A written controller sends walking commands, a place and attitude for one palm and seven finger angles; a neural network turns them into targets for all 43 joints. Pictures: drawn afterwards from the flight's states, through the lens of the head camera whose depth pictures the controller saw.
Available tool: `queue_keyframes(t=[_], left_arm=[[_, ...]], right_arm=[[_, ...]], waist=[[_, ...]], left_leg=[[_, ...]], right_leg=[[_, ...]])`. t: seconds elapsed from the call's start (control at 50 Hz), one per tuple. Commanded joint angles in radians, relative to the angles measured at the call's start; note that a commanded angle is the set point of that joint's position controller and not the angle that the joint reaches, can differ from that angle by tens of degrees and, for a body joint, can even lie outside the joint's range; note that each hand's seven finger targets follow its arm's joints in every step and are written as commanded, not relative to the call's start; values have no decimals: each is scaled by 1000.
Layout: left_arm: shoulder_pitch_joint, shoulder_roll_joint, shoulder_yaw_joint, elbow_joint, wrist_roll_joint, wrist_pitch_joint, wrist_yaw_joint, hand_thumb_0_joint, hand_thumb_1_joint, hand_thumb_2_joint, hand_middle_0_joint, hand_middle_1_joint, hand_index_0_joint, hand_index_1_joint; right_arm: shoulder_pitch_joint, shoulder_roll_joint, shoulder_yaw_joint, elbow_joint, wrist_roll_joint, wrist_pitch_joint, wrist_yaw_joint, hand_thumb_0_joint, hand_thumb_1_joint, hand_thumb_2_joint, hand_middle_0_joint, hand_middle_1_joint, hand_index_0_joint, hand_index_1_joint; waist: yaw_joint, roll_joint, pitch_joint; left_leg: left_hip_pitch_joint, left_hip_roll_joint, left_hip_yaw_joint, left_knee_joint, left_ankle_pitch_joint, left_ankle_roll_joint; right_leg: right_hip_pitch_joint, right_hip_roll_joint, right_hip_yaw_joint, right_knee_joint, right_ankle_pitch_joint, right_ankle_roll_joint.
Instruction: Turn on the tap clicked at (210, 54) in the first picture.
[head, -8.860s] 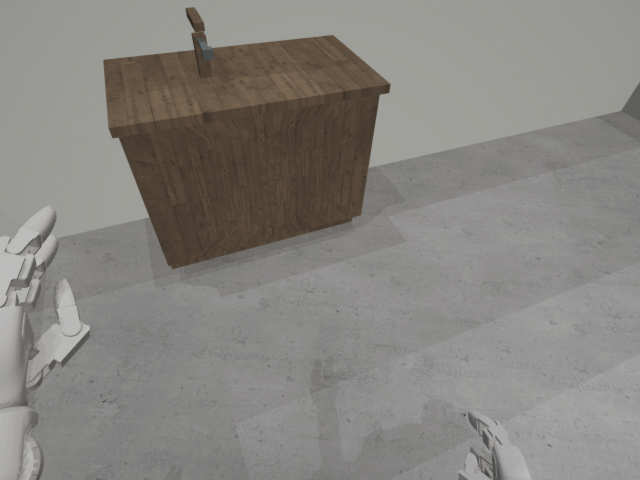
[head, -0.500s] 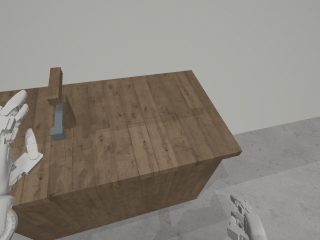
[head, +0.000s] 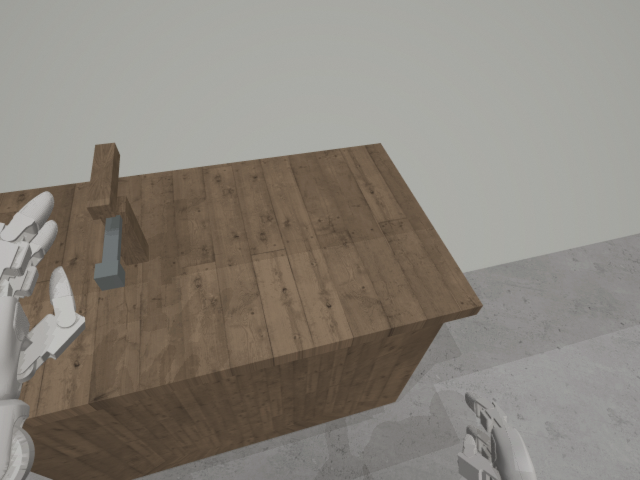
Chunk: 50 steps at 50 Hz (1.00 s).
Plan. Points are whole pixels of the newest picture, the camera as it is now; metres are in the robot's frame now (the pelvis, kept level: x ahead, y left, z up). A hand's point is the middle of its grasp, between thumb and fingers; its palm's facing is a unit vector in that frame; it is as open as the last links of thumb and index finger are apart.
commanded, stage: come to a stop and stand still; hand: left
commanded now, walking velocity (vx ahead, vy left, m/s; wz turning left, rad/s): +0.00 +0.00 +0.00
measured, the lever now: (110, 275) +0.34 +0.31 +0.04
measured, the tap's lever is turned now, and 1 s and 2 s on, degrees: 0 0 0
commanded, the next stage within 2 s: look again from close up in 1.02 s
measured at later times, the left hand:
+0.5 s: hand (64, 346) +0.20 +0.26 +0.14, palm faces +0.33 -0.85 -0.42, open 7.4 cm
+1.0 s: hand (18, 379) +0.16 +0.27 +0.15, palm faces +0.44 -0.84 -0.32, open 7.4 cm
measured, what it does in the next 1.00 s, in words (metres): stands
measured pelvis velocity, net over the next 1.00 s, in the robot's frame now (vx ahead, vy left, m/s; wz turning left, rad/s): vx -0.04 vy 0.00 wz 0.05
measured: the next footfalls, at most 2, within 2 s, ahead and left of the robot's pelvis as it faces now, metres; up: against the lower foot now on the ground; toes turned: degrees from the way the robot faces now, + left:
none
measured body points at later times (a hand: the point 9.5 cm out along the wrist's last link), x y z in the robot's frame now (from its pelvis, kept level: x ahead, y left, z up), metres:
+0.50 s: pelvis -0.01 +0.00 -0.01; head +0.03 +0.03 +0.44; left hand +0.17 +0.30 +0.16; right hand +0.14 -0.24 -0.09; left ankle +0.00 +0.08 -0.74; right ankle +0.00 -0.11 -0.74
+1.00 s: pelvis -0.04 +0.00 -0.01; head -0.02 +0.02 +0.44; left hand +0.13 +0.31 +0.17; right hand +0.15 -0.20 -0.08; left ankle +0.00 +0.08 -0.74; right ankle +0.00 -0.11 -0.74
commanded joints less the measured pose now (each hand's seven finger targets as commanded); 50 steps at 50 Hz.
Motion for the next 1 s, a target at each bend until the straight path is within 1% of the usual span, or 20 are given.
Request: queue_keyframes(t=[0.0, 0.1, 0.12, 0.14, 0.16, 0.18, 0.2, 0.22, 0.26, 0.38, 0.42, 0.56, 0.64, 0.7, 0.72, 0.8, 0.82, 0.84, 0.92, 0.98], left_arm=[[-84, 166, 104, -207, -1, -66, 24, 0, 900, 900, -200, -300, -200, -300], [-70, 162, 100, -207, -1, -62, 25, 0, 900, 900, -200, -300, -200, -300], [-980, 931, 318, -559, 23, -203, 36, 0, 900, 900, -200, -300, -200, -300], [-632, 465, 371, -113, 65, -143, 21, 0, 900, 900, -200, -300, -200, -300], [-459, 379, 262, 32, 29, -108, 21, 0, 900, 900, -200, -300, -200, -300], [-387, 414, 286, 18, 17, -109, 15, 0, 900, 900, -200, -300, -200, -300], [-305, 357, 218, -30, -4, -122, 1, 0, 900, 900, -200, -300, -200, -300], [-212, 278, 169, 2, -19, -124, -11, 0, 900, 900, -200, -300, -200, -300], [-70, 229, 112, -93, -44, -141, -13, 0, 900, 900, -200, -300, -200, -300], [-47, 320, 220, -146, -50, -176, 33, 0, 900, 900, -200, -300, -200, -300], [-127, 384, 254, -203, -47, -186, 40, 0, 900, 900, -200, -300, -200, -300], [-148, 284, 135, -234, -33, -176, 44, 0, 900, 900, -200, -300, -200, -300], [-128, 242, 115, -192, -29, -165, 41, 0, 900, 900, -200, -300, -200, -300], [-140, 234, 124, -144, -35, -158, 39, 0, 900, 900, -200, -300, -200, -300], [-134, 253, 138, -130, -34, -156, 37, 0, 900, 900, -200, -300, -200, -300], [-165, 229, 121, -138, -36, -156, 31, 0, 900, 900, -200, -300, -200, -300], [-157, 259, 145, -130, -37, -152, 31, 0, 900, 900, -200, -300, -200, -300], [-162, 217, 113, -144, -38, -153, 27, 0, 900, 900, -200, -300, -200, -300], [-174, 244, 127, -158, -39, -147, 28, 0, 900, 900, -200, -300, -200, -300], [-176, 231, 121, -163, -38, -143, 32, 0, 900, 900, -200, -300, -200, -300]], right_arm=[[-87, -134, -55, -159, 2, -53, -8, 0, -900, -900, 200, 300, 200, 300], [-88, -133, -56, -162, 3, -50, -8, 0, -900, -900, 200, 300, 200, 300], [107, -201, 146, -292, 86, -16, -86, 0, -900, -900, 200, 300, 200, 300], [39, -79, -8, -194, 55, -69, -73, 0, -900, -900, 200, 300, 200, 300], [-8, -145, 2, -159, 20, -69, -33, 0, -900, -900, 200, 300, 200, 300], [-20, -184, -29, -168, -1, -79, -10, 0, -900, -900, 200, 300, 200, 300], [-20, -185, -30, -171, -5, -92, 9, 0, -900, -900, 200, 300, 200, 300], [-44, -174, -25, -150, 2, -100, 33, 0, -900, -900, 200, 300, 200, 300], [12, -191, -41, -170, 7, -116, 65, 0, -900, -900, 200, 300, 200, 300], [11, -197, -58, -120, 7, -138, 69, 0, -900, -900, 200, 300, 200, 300], [-12, -206, -51, -108, 7, -134, 63, 0, -900, -900, 200, 300, 200, 300], [12, -196, -52, -85, 9, -158, 69, 0, -900, -900, 200, 300, 200, 300], [10, -191, -60, -83, 14, -153, 75, 0, -900, -900, 200, 300, 200, 300], [-14, -190, -63, -94, 16, -142, 74, 0, -900, -900, 200, 300, 200, 300], [-32, -197, -63, -96, 19, -138, 75, 0, -900, -900, 200, 300, 200, 300], [-40, -180, -59, -112, 18, -131, 74, 0, -900, -900, 200, 300, 200, 300], [-50, -185, -58, -112, 20, -129, 74, 0, -900, -900, 200, 300, 200, 300], [-39, -168, -57, -110, 20, -128, 73, 0, -900, -900, 200, 300, 200, 300], [-58, -184, -55, -113, 20, -137, 75, 0, -900, -900, 200, 300, 200, 300], [-53, -170, -53, -112, 18, -143, 72, 0, -900, -900, 200, 300, 200, 300]], waist=[[0, 59, -139], [0, 59, -136], [-79, 337, -65], [-3, 101, -74], [-1, 28, -68], [15, 21, -89], [21, 6, -110], [19, 54, -154], [37, 60, -154], [30, -33, -177], [18, 36, -203], [29, 135, -198], [26, 89, -171], [26, 46, -117], [22, 82, -121], [25, 62, -102], [23, 74, -110], [22, 66, -125], [20, 106, -104], [24, 69, -114]], left_leg=[[5, 99, -110, -76, 156, -33], [1, 96, -107, -71, 143, -28], [-276, 67, -128, -68, -47, 7], [-158, 161, -168, -56, -116, 4], [-67, 98, -127, -58, 27, -20], [-45, 88, -103, -31, 15, -33], [-61, 74, -101, -10, 25, -27], [-9, 78, -88, -8, 67, -28], [-43, 70, -99, 16, 123, -30], [-59, 64, -116, 13, 192, -48], [-44, 64, -126, 15, 188, -45], [-45, 75, -143, 8, 216, -57], [-47, 91, -157, -22, 196, -67], [-100, 86, -160, -45, 60, -61], [-89, 89, -171, -63, 31, -56], [-140, 89, -179, -82, -121, -40], [-131, 88, -184, -86, -119, -36], [-129, 91, -182, -86, -116, -39], [-138, 91, -198, -94, -156, -31], [-151, 86, -191, -91, -152, -27]], right_leg=[[82, -86, 95, -36, 172, -14], [82, -92, 98, -43, 164, -14], [168, 9, 56, 90, -76, 61], [-28, -76, 43, 80, -190, 13], [-73, -65, 42, 25, -142, -12], [-108, -78, 74, 2, -99, -27], [-82, -97, 102, -1, -44, -39], [-73, -89, 102, 33, 6, -45], [-46, -120, 100, 35, 96, -45], [5, -114, 59, 72, 180, -21], [10, -111, 70, 95, 178, -24], [15, -111, 45, 125, 152, -22], [-9, -103, 33, 130, 106, -16], [-27, -105, 46, 96, 54, -15], [-38, -97, 52, 106, 28, -16], [-30, -98, 57, 68, -39, -13], [-28, -93, 64, 74, -39, -13], [-14, -97, 52, 75, -35, -12], [-31, -91, 69, 68, -65, -12], [-5, -94, 65, 62, -47, -9]])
